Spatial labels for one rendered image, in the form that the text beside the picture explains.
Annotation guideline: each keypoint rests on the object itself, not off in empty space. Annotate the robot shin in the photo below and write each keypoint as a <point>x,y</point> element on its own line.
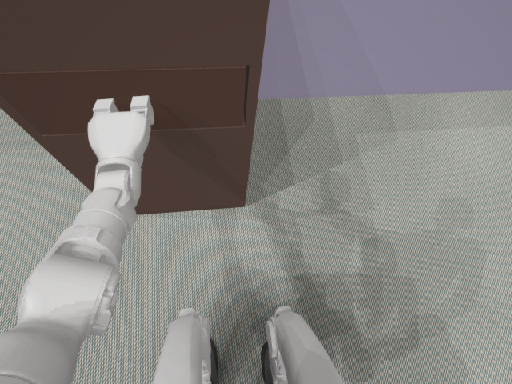
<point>206,364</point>
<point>277,367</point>

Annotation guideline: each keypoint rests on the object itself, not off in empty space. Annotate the robot left upper arm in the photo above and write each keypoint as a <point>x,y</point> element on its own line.
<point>70,300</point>

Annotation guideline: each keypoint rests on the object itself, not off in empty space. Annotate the right robot shin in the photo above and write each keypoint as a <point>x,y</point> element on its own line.
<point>277,367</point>

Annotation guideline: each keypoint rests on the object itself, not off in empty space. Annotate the left robot shin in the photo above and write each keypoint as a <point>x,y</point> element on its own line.
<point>206,364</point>

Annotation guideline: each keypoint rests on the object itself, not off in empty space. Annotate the left robot forearm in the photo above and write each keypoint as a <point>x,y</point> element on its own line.
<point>103,223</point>

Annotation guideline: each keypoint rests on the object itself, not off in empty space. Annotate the cabinet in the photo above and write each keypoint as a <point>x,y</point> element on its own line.
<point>183,169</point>

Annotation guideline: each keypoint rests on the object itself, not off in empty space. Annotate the left robot hand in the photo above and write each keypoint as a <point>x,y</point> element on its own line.
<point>114,134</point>

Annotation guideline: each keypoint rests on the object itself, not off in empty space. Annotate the drawer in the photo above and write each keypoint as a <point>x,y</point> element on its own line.
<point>62,101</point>

